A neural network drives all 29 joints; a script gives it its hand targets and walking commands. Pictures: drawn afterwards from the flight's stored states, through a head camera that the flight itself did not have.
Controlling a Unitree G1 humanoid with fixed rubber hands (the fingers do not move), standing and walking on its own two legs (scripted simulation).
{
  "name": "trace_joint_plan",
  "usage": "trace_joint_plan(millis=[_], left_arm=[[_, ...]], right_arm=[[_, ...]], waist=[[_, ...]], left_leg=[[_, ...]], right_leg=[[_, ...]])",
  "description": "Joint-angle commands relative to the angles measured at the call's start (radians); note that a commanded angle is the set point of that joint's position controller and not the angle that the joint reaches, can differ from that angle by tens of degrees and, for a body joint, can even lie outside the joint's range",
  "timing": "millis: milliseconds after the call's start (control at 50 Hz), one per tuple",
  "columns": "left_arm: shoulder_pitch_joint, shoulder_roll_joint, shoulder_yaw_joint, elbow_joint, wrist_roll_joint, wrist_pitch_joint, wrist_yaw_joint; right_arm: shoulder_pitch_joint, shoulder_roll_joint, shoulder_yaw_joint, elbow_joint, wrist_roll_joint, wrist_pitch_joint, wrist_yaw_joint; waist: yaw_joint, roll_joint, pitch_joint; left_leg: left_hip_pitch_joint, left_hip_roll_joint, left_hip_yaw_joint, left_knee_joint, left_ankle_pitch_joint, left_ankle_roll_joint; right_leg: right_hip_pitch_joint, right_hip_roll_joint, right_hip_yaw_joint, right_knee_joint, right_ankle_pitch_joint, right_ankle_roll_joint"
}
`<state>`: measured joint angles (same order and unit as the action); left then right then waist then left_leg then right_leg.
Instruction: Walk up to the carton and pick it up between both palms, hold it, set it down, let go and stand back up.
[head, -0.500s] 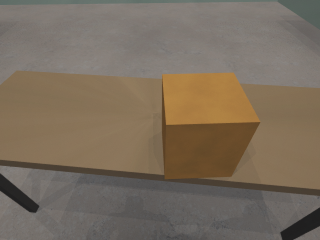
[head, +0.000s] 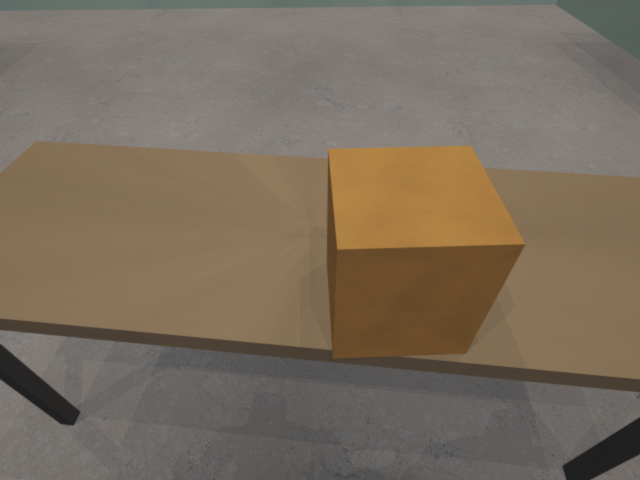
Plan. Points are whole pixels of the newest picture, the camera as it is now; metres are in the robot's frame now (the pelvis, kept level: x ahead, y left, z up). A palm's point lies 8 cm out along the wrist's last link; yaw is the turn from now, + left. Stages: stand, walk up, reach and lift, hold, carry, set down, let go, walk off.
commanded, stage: walk up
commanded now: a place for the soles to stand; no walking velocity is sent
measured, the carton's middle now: (399, 255) +0.44 -0.09 +0.04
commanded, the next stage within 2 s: none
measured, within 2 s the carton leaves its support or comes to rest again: neither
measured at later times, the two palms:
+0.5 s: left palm out of the picture +0.07 +0.31 -0.09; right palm out of the picture +0.08 -0.30 -0.11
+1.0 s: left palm out of the picture +0.07 +0.31 -0.09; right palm out of the picture +0.08 -0.30 -0.11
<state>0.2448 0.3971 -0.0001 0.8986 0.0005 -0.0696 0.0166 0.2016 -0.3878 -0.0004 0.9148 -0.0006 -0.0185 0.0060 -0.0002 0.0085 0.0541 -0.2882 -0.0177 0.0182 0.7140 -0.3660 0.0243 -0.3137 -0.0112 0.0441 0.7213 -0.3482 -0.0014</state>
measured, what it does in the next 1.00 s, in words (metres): stands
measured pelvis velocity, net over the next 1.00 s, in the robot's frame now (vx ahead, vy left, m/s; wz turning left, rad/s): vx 0.00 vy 0.00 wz -0.01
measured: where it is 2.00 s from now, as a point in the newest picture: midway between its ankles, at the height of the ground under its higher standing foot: outside the picture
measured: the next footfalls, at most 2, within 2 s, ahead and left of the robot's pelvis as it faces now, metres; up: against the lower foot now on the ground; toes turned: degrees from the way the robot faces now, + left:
none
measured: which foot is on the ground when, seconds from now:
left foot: down 0.00-1.00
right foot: down 0.00-1.00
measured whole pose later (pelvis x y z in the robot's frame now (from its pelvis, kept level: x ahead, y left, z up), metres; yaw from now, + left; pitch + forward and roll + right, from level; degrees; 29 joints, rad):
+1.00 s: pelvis +0.00 +0.00 +0.00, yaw +0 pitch -4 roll +0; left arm 0.25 0.40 0.00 0.90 0.00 -0.07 0.02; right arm 0.20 -0.39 0.00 0.92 0.00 -0.01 0.01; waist 0.00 0.01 0.05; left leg -0.29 -0.01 0.02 0.72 -0.37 0.03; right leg -0.31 -0.01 0.05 0.72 -0.34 0.01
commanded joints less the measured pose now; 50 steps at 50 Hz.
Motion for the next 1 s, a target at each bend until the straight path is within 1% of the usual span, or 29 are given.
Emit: trace_joint_plan(millis=[0, 40, 80, 120, 180, 240, 260, 300, 320, 360, 400, 440, 500, 540, 580, 620, 640, 660, 700, 720, 760, 800, 820, 840, 880, 920, 940, 960, 980], left_arm=[[0.020, 0.189, 0.049, -0.010, 0.010, -0.016, 0.009], [0.069, 0.213, 0.058, 0.007, 0.017, -0.030, 0.009], [0.077, 0.290, 0.078, 0.010, 0.015, -0.039, 0.014], [0.038, 0.306, 0.078, -0.010, 0.015, -0.034, 0.017], [-0.037, 0.242, 0.053, -0.032, 0.014, -0.024, 0.016], [-0.049, 0.178, 0.046, -0.031, 0.010, -0.014, 0.009], [-0.026, 0.185, 0.048, -0.021, 0.010, -0.011, 0.010], [0.034, 0.189, 0.049, -0.004, 0.011, -0.019, 0.009], [0.059, 0.199, 0.053, 0.006, 0.015, -0.027, 0.008], [0.084, 0.271, 0.072, 0.010, 0.019, -0.040, 0.013], [0.051, 0.311, 0.081, -0.008, 0.015, -0.036, 0.016], [0.001, 0.290, 0.070, -0.018, 0.016, -0.028, 0.020], [-0.073, 0.200, 0.046, -0.043, 0.011, -0.020, 0.011], [-0.036, 0.185, 0.050, -0.026, 0.009, -0.011, 0.011], [0.015, 0.190, 0.050, -0.011, 0.010, -0.013, 0.009], [0.076, 0.206, 0.057, 0.009, 0.016, -0.029, 0.009], [0.087, 0.238, 0.066, 0.011, 0.020, -0.037, 0.012], [0.090, 0.281, 0.076, 0.012, 0.018, -0.041, 0.014], [0.055, 0.310, 0.081, -0.007, 0.015, -0.037, 0.018], [0.033, 0.307, 0.078, -0.013, 0.017, -0.034, 0.020], [-0.023, 0.261, 0.059, -0.026, 0.015, -0.025, 0.020], [-0.066, 0.196, 0.045, -0.044, 0.009, -0.020, 0.013], [-0.053, 0.181, 0.048, -0.037, 0.008, -0.015, 0.011], [-0.031, 0.189, 0.051, -0.026, 0.008, -0.009, 0.013], [0.013, 0.191, 0.050, -0.016, 0.009, -0.013, 0.011], [0.079, 0.205, 0.056, 0.007, 0.015, -0.030, 0.010], [0.095, 0.238, 0.066, 0.012, 0.020, -0.038, 0.013], [0.101, 0.283, 0.077, 0.014, 0.019, -0.043, 0.016], [0.080, 0.315, 0.085, 0.001, 0.013, -0.040, 0.017]], right_arm=[[-0.073, -0.265, -0.109, -0.055, -0.026, -0.021, 0.010], [-0.108, -0.224, -0.098, -0.078, -0.020, -0.012, 0.011], [-0.120, -0.172, -0.087, -0.092, -0.015, -0.004, 0.009], [-0.083, -0.180, -0.087, -0.082, -0.021, -0.004, 0.005], [-0.037, -0.201, -0.098, -0.053, -0.027, -0.020, 0.008], [-0.015, -0.275, -0.117, -0.040, -0.028, -0.028, 0.010], [-0.033, -0.276, -0.115, -0.042, -0.026, -0.026, 0.011], [-0.087, -0.259, -0.107, -0.060, -0.026, -0.018, 0.011], [-0.104, -0.236, -0.101, -0.071, -0.022, -0.014, 0.012], [-0.129, -0.183, -0.091, -0.094, -0.014, -0.006, 0.011], [-0.090, -0.179, -0.088, -0.087, -0.021, -0.001, 0.006], [-0.059, -0.188, -0.092, -0.070, -0.024, -0.010, 0.007], [-0.013, -0.238, -0.110, -0.044, -0.028, -0.026, 0.009], [-0.018, -0.282, -0.118, -0.041, -0.027, -0.029, 0.011], [-0.073, -0.272, -0.112, -0.054, -0.027, -0.022, 0.011], [-0.110, -0.235, -0.102, -0.078, -0.022, -0.012, 0.014], [-0.125, -0.203, -0.096, -0.091, -0.016, -0.009, 0.013], [-0.125, -0.176, -0.090, -0.097, -0.014, -0.005, 0.010], [-0.091, -0.180, -0.089, -0.086, -0.020, -0.001, 0.006], [-0.077, -0.187, -0.091, -0.081, -0.023, -0.005, 0.006], [-0.045, -0.192, -0.096, -0.058, -0.024, -0.017, 0.008], [-0.014, -0.248, -0.113, -0.043, -0.028, -0.026, 0.009], [-0.006, -0.279, -0.120, -0.039, -0.028, -0.030, 0.010], [-0.016, -0.286, -0.120, -0.041, -0.026, -0.028, 0.011], [-0.066, -0.273, -0.113, -0.057, -0.026, -0.022, 0.011], [-0.107, -0.240, -0.105, -0.078, -0.023, -0.012, 0.014], [-0.125, -0.206, -0.096, -0.094, -0.017, -0.009, 0.013], [-0.131, -0.175, -0.091, -0.102, -0.012, -0.005, 0.011], [-0.104, -0.171, -0.088, -0.097, -0.015, -0.001, 0.008]], waist=[[0.003, 0.092, -0.042], [0.022, 0.032, -0.076], [0.012, -0.072, -0.073], [-0.001, -0.095, -0.056], [-0.039, -0.062, -0.055], [-0.039, 0.080, -0.045], [-0.024, 0.089, -0.029], [0.012, 0.085, -0.041], [0.021, 0.060, -0.061], [0.019, -0.053, -0.070], [0.003, -0.100, -0.058], [-0.017, -0.097, -0.032], [-0.053, -0.002, -0.049], [-0.033, 0.086, -0.029], [-0.002, 0.107, -0.019], [0.024, 0.060, -0.057], [0.027, -0.008, -0.061], [0.018, -0.072, -0.067], [0.005, -0.109, -0.050], [-0.002, -0.101, -0.041], [-0.034, -0.084, -0.035], [-0.051, 0.010, -0.050], [-0.047, 0.068, -0.047], [-0.034, 0.088, -0.024], [-0.005, 0.110, -0.010], [0.025, 0.066, -0.051], [0.029, -0.005, -0.060], [0.021, -0.078, -0.061], [0.009, -0.116, -0.054]], left_leg=[[0.046, 0.288, -0.284, -0.285, 0.064, 0.180], [-0.028, 0.170, -0.141, -0.142, 0.142, 0.095], [-0.104, 0.035, -0.040, 0.040, 0.025, 0.013], [-0.099, 0.015, -0.051, 0.024, -0.143, 0.017], [0.087, 0.069, -0.098, -0.154, 0.000, 0.042], [0.114, 0.269, -0.340, -0.342, -0.047, 0.164], [0.087, 0.306, -0.346, -0.338, -0.016, 0.194], [0.026, 0.268, -0.256, -0.264, 0.066, 0.166], [-0.012, 0.212, -0.186, -0.198, 0.108, 0.122], [-0.091, 0.053, -0.053, 0.020, 0.082, 0.025], [-0.119, 0.013, -0.050, 0.046, -0.153, 0.013], [-0.038, 0.025, -0.055, -0.041, -0.112, 0.028], [0.150, 0.140, -0.205, -0.260, -0.003, 0.081], [0.106, 0.305, -0.364, -0.354, -0.039, 0.191], [0.045, 0.312, -0.312, -0.312, 0.041, 0.196], [-0.025, 0.202, -0.173, -0.183, 0.117, 0.112], [-0.072, 0.118, -0.095, -0.066, 0.140, 0.058], [-0.108, 0.043, -0.046, 0.041, 0.064, 0.017], [-0.128, 0.012, -0.052, 0.054, -0.180, 0.013], [-0.099, 0.017, -0.055, 0.020, -0.171, 0.021], [0.036, 0.050, -0.078, -0.118, -0.017, 0.033], [0.155, 0.153, -0.218, -0.266, 0.013, 0.087], [0.133, 0.254, -0.333, -0.336, -0.020, 0.151], [0.107, 0.315, -0.367, -0.350, -0.013, 0.202], [0.055, 0.322, -0.323, -0.315, 0.055, 0.204], [-0.020, 0.212, -0.177, -0.185, 0.145, 0.117], [-0.072, 0.124, -0.093, -0.057, 0.168, 0.060], [-0.117, 0.041, -0.043, 0.054, 0.070, 0.016], [-0.143, 0.015, -0.034, 0.080, -0.093, 0.005]], right_leg=[[-0.028, 0.008, -0.007, -0.071, -0.023, -0.046], [0.093, -0.033, 0.109, -0.186, 0.185, -0.079], [0.124, -0.211, 0.404, -0.294, 0.289, -0.178], [0.098, -0.265, 0.473, -0.309, 0.289, -0.232], [-0.068, -0.172, 0.299, -0.251, 0.254, -0.139], [-0.128, 0.024, 0.025, -0.012, 0.065, -0.039], [-0.104, 0.026, -0.013, -0.003, -0.027, -0.036], [0.000, 0.005, -0.001, -0.106, 0.008, -0.052], [0.069, -0.009, 0.051, -0.159, 0.122, -0.064], [0.115, -0.167, 0.349, -0.287, 0.260, -0.151], [0.112, -0.269, 0.490, -0.316, 0.278, -0.233], [0.023, -0.241, 0.425, -0.304, 0.239, -0.209], [-0.149, -0.072, 0.164, -0.154, 0.201, -0.079], [-0.132, 0.032, -0.005, 0.018, 0.002, -0.034], [-0.058, 0.014, -0.021, -0.035, -0.115, -0.045], [0.082, -0.012, 0.064, -0.175, 0.127, -0.070], [0.113, -0.087, 0.207, -0.234, 0.228, -0.106], [0.128, -0.189, 0.379, -0.291, 0.288, -0.163], [0.117, -0.276, 0.497, -0.315, 0.304, -0.240], [0.086, -0.270, 0.477, -0.308, 0.288, -0.236], [-0.030, -0.202, 0.353, -0.266, 0.288, -0.165], [-0.151, -0.060, 0.145, -0.128, 0.218, -0.073], [-0.146, 0.020, 0.040, -0.006, 0.106, -0.041], [-0.135, 0.033, -0.014, 0.034, -0.031, -0.033], [-0.080, 0.012, -0.024, -0.015, -0.152, -0.046], [0.079, -0.010, 0.048, -0.175, 0.117, -0.067], [0.119, -0.081, 0.197, -0.232, 0.244, -0.104], [0.130, -0.193, 0.385, -0.296, 0.305, -0.164], [0.132, -0.265, 0.477, -0.310, 0.316, -0.223]])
